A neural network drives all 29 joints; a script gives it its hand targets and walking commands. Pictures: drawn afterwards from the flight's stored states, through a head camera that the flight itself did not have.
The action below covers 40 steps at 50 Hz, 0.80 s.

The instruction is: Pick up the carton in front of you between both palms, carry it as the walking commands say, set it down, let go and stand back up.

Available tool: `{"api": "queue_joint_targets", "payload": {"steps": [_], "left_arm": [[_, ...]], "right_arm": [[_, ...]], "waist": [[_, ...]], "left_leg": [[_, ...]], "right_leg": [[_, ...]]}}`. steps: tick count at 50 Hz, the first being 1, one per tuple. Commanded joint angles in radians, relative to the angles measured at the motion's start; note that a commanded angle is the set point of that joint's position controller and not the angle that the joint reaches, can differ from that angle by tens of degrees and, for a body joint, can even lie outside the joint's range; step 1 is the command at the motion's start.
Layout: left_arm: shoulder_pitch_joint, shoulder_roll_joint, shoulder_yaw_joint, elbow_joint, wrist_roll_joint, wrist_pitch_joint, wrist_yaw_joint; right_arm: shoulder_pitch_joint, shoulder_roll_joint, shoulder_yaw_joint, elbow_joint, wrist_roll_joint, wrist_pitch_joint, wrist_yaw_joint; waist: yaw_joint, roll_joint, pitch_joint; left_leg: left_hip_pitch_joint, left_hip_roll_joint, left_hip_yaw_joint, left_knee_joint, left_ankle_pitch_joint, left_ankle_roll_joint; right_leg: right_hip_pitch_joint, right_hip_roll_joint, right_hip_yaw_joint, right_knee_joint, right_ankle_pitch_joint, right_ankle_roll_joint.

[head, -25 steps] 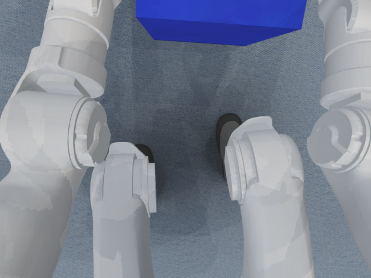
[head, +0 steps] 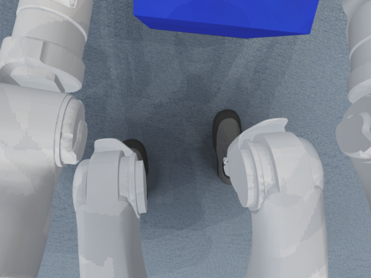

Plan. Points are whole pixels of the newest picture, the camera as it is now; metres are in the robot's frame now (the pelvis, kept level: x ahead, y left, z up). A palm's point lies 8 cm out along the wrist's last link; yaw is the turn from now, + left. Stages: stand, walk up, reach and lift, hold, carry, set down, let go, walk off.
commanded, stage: set down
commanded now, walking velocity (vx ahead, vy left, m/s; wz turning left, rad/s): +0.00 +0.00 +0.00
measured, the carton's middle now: out of the picture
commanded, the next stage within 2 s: let go in 1.10 s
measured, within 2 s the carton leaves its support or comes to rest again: neither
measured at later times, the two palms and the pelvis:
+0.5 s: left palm out of the picture +0.61 +0.05 -0.04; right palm out of the picture +0.52 -0.32 -0.04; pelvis +0.00 +0.00 +0.07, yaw -1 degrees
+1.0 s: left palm out of the picture +0.62 +0.05 +0.11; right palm out of the picture +0.52 -0.33 +0.11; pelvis +0.02 -0.01 +0.20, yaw -1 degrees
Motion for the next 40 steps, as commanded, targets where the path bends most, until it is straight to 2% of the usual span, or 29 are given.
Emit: {"api": "queue_joint_targets", "payload": {"steps": [1, 6, 12, 17, 20, 24, 34, 40], "left_arm": [[-0.344, 0.058, -0.041, -0.133, -0.049, -0.02, -0.002], [-0.338, 0.09, 0.006, -0.17, -0.027, 0.005, -0.003], [-0.325, 0.117, 0.076, -0.269, 0.01, 0.058, 0.017], [-0.256, 0.098, 0.164, -0.177, 0.064, 0.098, 0.01], [-0.22, 0.085, 0.205, -0.139, 0.099, 0.095, -0.003], [-0.195, 0.075, 0.237, -0.14, 0.133, 0.092, -0.013], [-0.167, 0.055, 0.213, -0.301, 0.138, 0.129, -0.017], [-0.104, 0.049, 0.22, -0.337, 0.147, 0.145, -0.022]], "right_arm": [[-0.275, -0.177, 0.072, -0.089, 0.089, -0.023, 0.005], [-0.277, -0.187, 0.099, -0.121, 0.117, 0.012, 0.004], [-0.285, -0.195, 0.098, -0.281, 0.08, 0.078, -0.037], [-0.244, -0.116, 0.087, -0.277, 0.04, 0.129, -0.038], [-0.22, -0.078, 0.077, -0.284, 0.017, 0.135, -0.027], [-0.185, -0.058, 0.057, -0.306, -0.009, 0.146, -0.015], [-0.099, -0.091, 0.016, -0.434, -0.026, 0.187, -0.002], [-0.04, -0.079, 0.025, -0.474, -0.008, 0.202, 0.008]], "waist": [[-0.134, 0.115, -1.297], [-0.116, 0.095, -1.403], [-0.107, 0.042, -1.647], [-0.068, -0.009, -1.463], [-0.049, -0.025, -1.417], [-0.044, -0.02, -1.445], [-0.083, 0.052, -1.696], [-0.071, 0.052, -1.719]], "left_leg": [[0.454, 0.057, 0.102, -0.166, 0.417, -0.001], [0.42, 0.046, 0.141, -0.189, 0.324, 0.012], [0.467, 0.013, 0.181, -0.273, 0.288, 0.031], [0.39, 0.005, 0.177, -0.37, 0.192, 0.042], [0.356, 0.008, 0.173, -0.424, 0.186, 0.044], [0.371, 0.007, 0.172, -0.49, 0.202, 0.043], [0.592, -0.009, 0.173, -0.639, 0.332, 0.024], [0.657, -0.011, 0.164, -0.748, 0.396, 0.023]], "right_leg": [[0.743, 0.026, -0.076, -0.087, 0.558, -0.017], [0.859, 0.038, -0.076, -0.116, 0.54, -0.015], [1.077, 0.065, -0.109, -0.188, 0.559, -0.004], [0.944, 0.072, -0.126, -0.283, 0.408, 0.012], [0.904, 0.074, -0.124, -0.333, 0.388, 0.019], [0.905, 0.079, -0.124, -0.398, 0.401, 0.023], [1.07, 0.103, -0.139, -0.552, 0.561, 0.015], [1.184, 0.109, -0.128, -0.654, 0.655, 0.016]]}}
